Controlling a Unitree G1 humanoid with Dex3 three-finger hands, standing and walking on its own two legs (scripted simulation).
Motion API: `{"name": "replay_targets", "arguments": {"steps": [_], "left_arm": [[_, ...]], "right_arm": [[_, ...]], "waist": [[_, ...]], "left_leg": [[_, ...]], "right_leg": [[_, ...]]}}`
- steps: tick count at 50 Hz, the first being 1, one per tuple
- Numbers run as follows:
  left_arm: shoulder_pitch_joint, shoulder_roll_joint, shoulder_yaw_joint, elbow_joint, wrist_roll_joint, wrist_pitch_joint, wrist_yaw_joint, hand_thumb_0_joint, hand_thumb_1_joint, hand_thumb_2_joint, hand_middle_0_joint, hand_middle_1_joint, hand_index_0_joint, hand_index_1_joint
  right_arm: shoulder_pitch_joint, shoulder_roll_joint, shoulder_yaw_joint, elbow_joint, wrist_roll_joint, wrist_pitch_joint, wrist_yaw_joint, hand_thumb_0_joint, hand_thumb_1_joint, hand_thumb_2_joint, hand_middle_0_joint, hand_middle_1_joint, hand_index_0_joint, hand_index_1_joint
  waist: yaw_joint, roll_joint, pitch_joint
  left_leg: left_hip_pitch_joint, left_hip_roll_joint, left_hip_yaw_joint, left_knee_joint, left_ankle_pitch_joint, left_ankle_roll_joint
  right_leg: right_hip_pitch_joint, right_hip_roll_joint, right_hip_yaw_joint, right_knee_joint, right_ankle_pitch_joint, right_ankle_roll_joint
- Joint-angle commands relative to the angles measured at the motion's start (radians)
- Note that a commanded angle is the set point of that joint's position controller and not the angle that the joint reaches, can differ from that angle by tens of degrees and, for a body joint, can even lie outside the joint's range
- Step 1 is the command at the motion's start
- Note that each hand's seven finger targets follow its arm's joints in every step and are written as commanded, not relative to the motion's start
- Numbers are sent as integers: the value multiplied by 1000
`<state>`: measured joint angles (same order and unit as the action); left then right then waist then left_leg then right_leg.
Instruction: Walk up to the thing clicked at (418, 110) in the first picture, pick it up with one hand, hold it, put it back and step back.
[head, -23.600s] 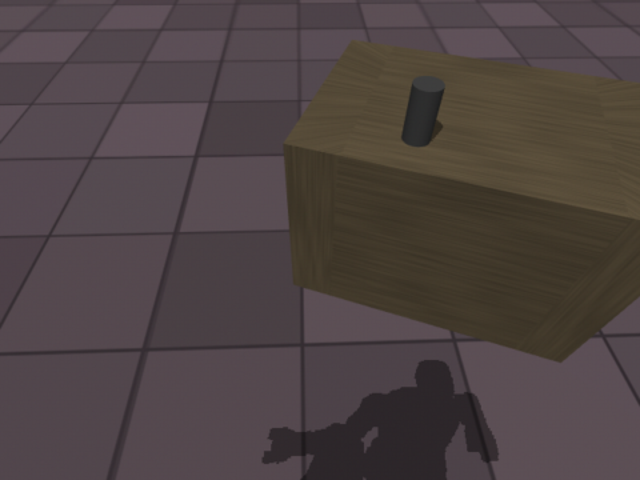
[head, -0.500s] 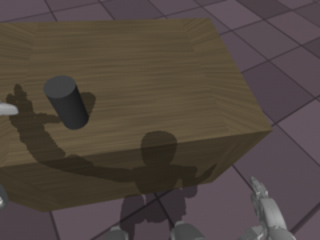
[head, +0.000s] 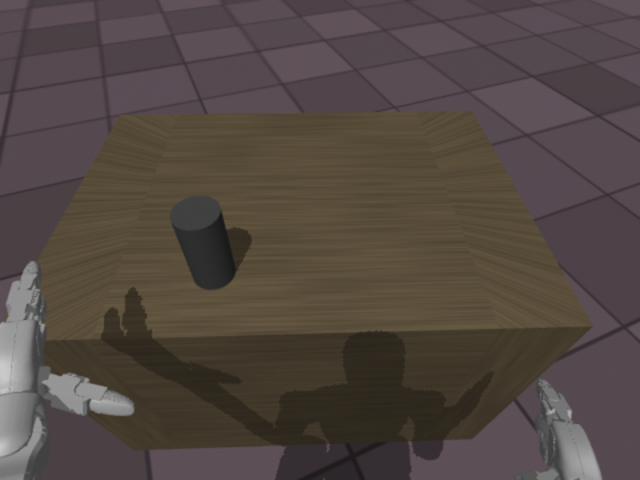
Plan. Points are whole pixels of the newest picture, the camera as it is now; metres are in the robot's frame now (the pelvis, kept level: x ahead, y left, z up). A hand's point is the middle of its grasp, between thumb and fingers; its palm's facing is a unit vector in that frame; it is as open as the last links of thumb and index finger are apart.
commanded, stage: sink last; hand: left
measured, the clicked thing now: (205, 245) +0.47 +0.20 -0.01
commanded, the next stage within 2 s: home in 0.50 s
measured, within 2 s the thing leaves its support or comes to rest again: neither
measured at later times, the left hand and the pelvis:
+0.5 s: hand (84, 454) +0.14 +0.24 +0.06, palm faces +0.34 -0.86 -0.38, open 17.5 cm; pelvis -0.03 -0.02 -0.01, yaw +1 degrees
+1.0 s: hand (145, 472) +0.15 +0.21 -0.04, palm faces +0.21 -0.95 -0.24, open 17.4 cm; pelvis -0.02 +0.00 -0.01, yaw +1 degrees
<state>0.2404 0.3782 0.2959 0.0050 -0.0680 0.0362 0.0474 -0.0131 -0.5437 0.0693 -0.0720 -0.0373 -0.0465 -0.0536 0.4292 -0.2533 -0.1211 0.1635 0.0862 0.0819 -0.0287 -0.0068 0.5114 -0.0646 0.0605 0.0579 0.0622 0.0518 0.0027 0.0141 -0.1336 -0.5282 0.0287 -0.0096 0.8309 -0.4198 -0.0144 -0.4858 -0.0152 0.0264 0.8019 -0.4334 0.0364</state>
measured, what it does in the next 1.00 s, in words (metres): stands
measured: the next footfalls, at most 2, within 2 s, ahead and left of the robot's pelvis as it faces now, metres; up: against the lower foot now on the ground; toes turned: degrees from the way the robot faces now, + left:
none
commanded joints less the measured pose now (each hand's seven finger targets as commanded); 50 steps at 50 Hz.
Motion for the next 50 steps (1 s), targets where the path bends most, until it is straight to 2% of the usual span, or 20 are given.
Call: {"name": "replay_targets", "arguments": {"steps": [1, 3, 4, 5, 7, 9, 10, 15, 19, 25, 30, 31, 33, 34, 39, 43, 46, 47, 49, 50], "left_arm": [[6, 188, 116, -417, -18, -68, 29, 0, -546, 56, -52, -35, -35, -53], [104, 163, 98, -427, -15, -63, 23, 0, -535, 55, -49, -38, -36, -52], [156, 97, 36, -433, -13, -65, 13, 0, -534, 60, -48, -39, -34, -54], [195, 63, 20, -410, -17, -60, 8, 0, -547, 60, -51, -43, -36, -59], [252, 80, 60, -398, -17, -54, 6, 0, -550, 58, -52, -43, -38, -58], [275, 90, 67, -462, -19, -55, -2, 0, -551, 53, -52, -46, -41, -57], [279, 94, 74, -475, -18, -56, -1, 0, -544, 54, -51, -47, -42, -57], [192, 107, 75, -476, -15, -76, 6, 0, -538, 46, -47, -47, -43, -52], [218, 112, 85, -476, -12, -81, 15, 0, -534, 49, -45, -48, -41, -53], [253, 162, 161, -517, -15, -113, 31, 0, -545, 46, -50, -52, -48, -54], [267, 129, 159, -320, -17, -135, 19, 0, -577, 55, -60, -64, -56, -69], [266, 137, 174, -297, -19, -142, 18, 0, -535, 70, -54, -58, -55, -56], [226, 120, 144, -261, -15, -157, 9, 0, -558, 57, -51, -54, -53, -53], [212, 98, 117, -255, -14, -167, 5, 0, -539, 70, -53, -58, -55, -56], [142, 21, -5, -277, 8, -195, 5, 0, -539, 71, -53, -59, -56, -57], [224, 57, 9, -239, 22, -168, 21, 0, -525, 78, -54, -61, -57, -59], [244, -9, -70, -229, 21, -132, 17, 0, -541, 68, -52, -57, -55, -55], [246, -36, -104, -189, 24, -121, 16, 0, -551, 62, -51, -56, -54, -53], [222, -88, -176, -149, 28, -104, 10, 0, -571, 49, -49, -51, -51, -50], [218, -93, -186, -140, 31, -98, 9, 0, -566, 51, -49, -52, -52, -50]], "right_arm": [[8, -75, -34, -177, -2, -55, -18, 0, 544, -57, 53, 54, 53, 54], [-15, -86, -37, -235, -3, -65, -19, 0, 554, -54, 52, 54, 52, 54], [-9, -77, -35, -226, -7, -67, -19, 0, 555, -54, 52, 54, 52, 54], [13, -122, -86, -210, -11, -69, -26, 0, 546, -57, 52, 54, 52, 54], [14, -140, -117, -208, -12, -75, -34, 0, 538, -58, 52, 54, 52, 54], [31, -107, -87, -212, -11, -78, -26, 0, 534, -59, 53, 54, 52, 55], [40, -129, -122, -211, -15, -80, -31, 0, 535, -58, 52, 55, 53, 55], [-2, -112, -99, -223, -25, -110, -51, 0, 547, -55, 52, 55, 52, 55], [-22, -118, -92, -242, -33, -134, -65, 0, 556, -53, 52, 55, 52, 55], [-8, -95, -85, -187, -40, -152, -62, 0, 532, -59, 52, 55, 52, 55], [32, -93, -94, -121, -41, -145, -55, 0, 495, -70, 52, 55, 52, 55], [-27, -81, -70, -194, -38, -149, -51, 0, 415, -150, 109, 135, 109, 135], [-27, -72, -48, -209, -35, -150, -49, 0, 255, -310, 110, 150, 110, 150], [-38, -46, -5, -210, -35, -148, -46, 0, 175, -390, 112, 153, 112, 153], [-62, 23, 106, -244, -44, -171, -52, 0, -89, -433, 118, 163, 118, 163], [65, -94, -18, -135, -59, -163, -64, 0, -318, -568, 142, 203, 142, 203], [9, -125, -46, -171, -58, -169, -63, 0, -545, -719, 168, 247, 168, 247], [17, -119, -45, -147, -59, -166, -63, 0, -612, -739, 172, 253, 172, 253], [-15, -67, 26, -149, -55, -164, -53, 0, -748, -818, 186, 276, 186, 276], [-20, -33, 64, -163, -55, -164, -49, 0, -828, -878, 196, 293, 196, 293]], "waist": [[21, 105, -72], [13, 74, -64], [9, 65, -43], [-1, 36, -27], [5, 2, -9], [18, -4, 6], [3, -28, -15], [-6, -58, 20], [16, -19, 7], [58, 25, 14], [37, -63, 115], [47, -83, 95], [32, -90, 89], [37, -91, 83], [32, -14, -20], [9, 75, -71], [2, 80, -88], [-13, 60, -62], [-8, 35, 11], [0, 28, -25]], "left_leg": [[101, -28, 55, -119, 267, 3], [101, -27, 53, -115, 268, 8], [96, -29, 53, -115, 253, 10], [93, -28, 51, -112, 235, 12], [78, -29, 49, -110, 196, 15], [50, -33, 45, -111, 147, 18], [53, -33, 44, -102, 144, 21], [10, -42, 48, -86, 31, 31], [-9, -47, 49, -80, -3, 26], [-31, -47, 50, -80, 19, 22], [-65, -42, 49, -88, -20, 27], [-66, -43, 50, -85, -5, 28], [-56, -44, 56, -80, 7, 30], [-59, -44, 55, -83, 10, 31], [-6, -44, 48, -97, 44, 29], [41, -29, 28, -109, 102, 13], [53, -11, 3, -111, 163, 2], [40, -11, 1, -100, 165, 1], [-16, -9, -5, -99, 106, 5], [-22, -8, -7, -76, 141, 5]], "right_leg": [[23, 15, -61, -101, 273, -30], [28, 14, -65, -92, 279, -29], [5, 16, -64, -88, 264, -30], [-17, 18, -67, -91, 247, -29], [-34, 17, -70, -97, 204, -28], [-51, 16, -73, -100, 151, -28], [-54, 15, -71, -99, 152, -26], [-91, -5, -34, -122, 26, -15], [-86, -13, -16, -130, -45, -21], [-49, -12, -14, -125, -39, -27], [-91, -5, -18, -141, -78, -20], [-73, -7, -15, -142, -67, -18], [-84, -9, -4, -141, -46, -15], [-82, -8, -10, -134, -40, -16], [-59, 6, -41, -78, 38, -27], [-66, 24, -69, -26, 108, -37], [-81, 34, -84, 3, 153, -41], [-100, 34, -86, 2, 151, -41], [-133, 33, -87, 0, 105, -42], [-122, 29, -87, 10, 125, -42]]}}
